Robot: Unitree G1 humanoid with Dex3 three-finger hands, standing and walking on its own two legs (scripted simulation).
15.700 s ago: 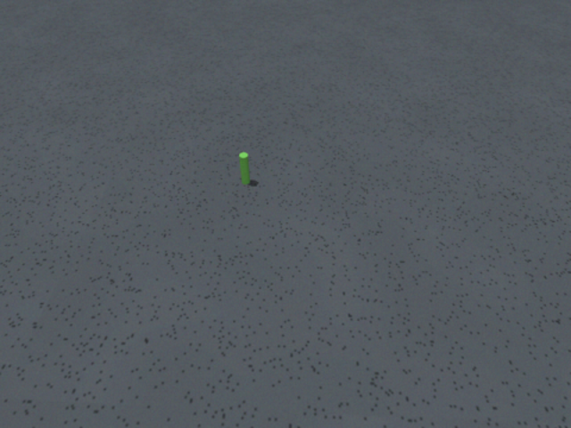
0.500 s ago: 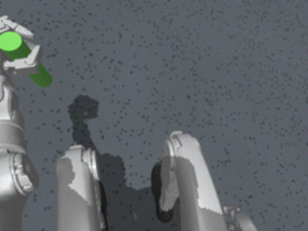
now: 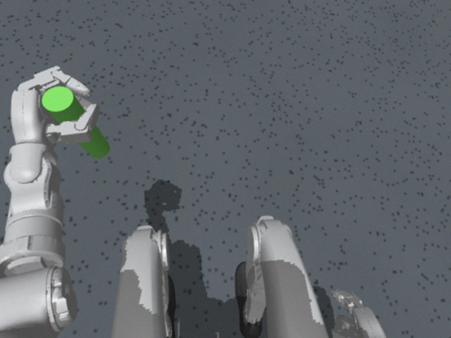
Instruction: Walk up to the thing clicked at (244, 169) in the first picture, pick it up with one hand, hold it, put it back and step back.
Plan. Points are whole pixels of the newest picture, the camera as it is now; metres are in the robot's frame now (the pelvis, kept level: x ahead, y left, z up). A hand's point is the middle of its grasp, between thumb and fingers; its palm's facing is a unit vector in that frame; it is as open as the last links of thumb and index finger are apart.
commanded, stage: lift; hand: left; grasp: from the side
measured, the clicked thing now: (82, 128) +0.47 +0.23 -0.05
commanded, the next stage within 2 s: hold in 1.42 s
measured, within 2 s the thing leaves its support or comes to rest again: neither
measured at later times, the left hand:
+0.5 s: hand (9, 59) +0.42 +0.20 +0.19, palm faces +0.12 -0.99 -0.04, open 5.5 cm
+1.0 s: hand out of the picture +0.42 +0.19 +0.27, palm faces +0.10 -0.99 -0.04, open 5.5 cm
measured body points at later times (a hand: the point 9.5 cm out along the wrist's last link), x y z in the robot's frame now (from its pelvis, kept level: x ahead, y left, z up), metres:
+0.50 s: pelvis +0.03 +0.00 +0.16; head +0.15 +0.03 +0.59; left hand +0.41 +0.26 +0.19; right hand +0.18 -0.25 +0.05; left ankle +0.07 +0.12 -0.43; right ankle +0.09 -0.13 -0.43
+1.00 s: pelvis +0.06 +0.01 +0.23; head +0.14 +0.02 +0.68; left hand +0.41 +0.24 +0.28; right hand +0.19 -0.24 +0.12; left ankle +0.07 +0.12 -0.43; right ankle +0.09 -0.13 -0.43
